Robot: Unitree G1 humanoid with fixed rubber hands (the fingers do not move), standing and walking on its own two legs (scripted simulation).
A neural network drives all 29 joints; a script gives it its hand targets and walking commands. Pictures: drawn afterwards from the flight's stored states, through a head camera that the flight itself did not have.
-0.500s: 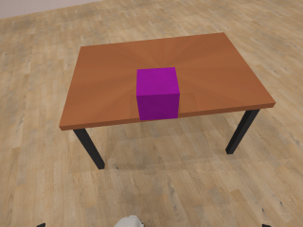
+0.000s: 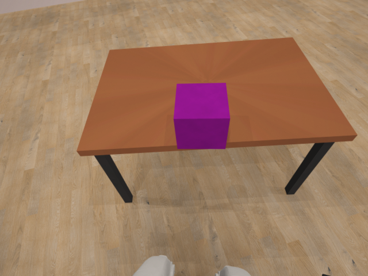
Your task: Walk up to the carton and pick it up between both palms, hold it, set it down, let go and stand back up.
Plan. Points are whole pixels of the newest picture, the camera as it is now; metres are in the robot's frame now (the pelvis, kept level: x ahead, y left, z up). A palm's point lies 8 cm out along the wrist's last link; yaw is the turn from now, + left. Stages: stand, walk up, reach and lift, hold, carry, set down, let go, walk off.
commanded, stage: walk up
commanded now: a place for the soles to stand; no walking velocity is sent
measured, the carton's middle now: (201, 116) +0.62 -0.03 -0.10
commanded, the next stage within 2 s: none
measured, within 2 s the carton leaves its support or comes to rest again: neither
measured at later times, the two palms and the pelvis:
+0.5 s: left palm out of the picture +0.05 +0.34 -0.10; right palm out of the picture +0.08 -0.29 -0.10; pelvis -0.01 +0.02 -0.01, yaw +3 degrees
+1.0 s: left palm out of the picture +0.03 +0.35 -0.10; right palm out of the picture +0.09 -0.29 -0.10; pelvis -0.02 +0.02 +0.00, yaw +5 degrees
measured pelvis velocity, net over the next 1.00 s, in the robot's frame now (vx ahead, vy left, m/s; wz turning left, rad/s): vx -0.02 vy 0.02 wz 0.09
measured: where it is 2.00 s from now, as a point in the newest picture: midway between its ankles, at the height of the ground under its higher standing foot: outside the picture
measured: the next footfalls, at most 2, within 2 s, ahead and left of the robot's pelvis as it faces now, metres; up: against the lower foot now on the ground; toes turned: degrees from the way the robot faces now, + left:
left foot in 0.18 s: +0.06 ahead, +0.15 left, +0.00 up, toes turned -3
right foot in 1.40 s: +0.21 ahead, -0.14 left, +0.00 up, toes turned -1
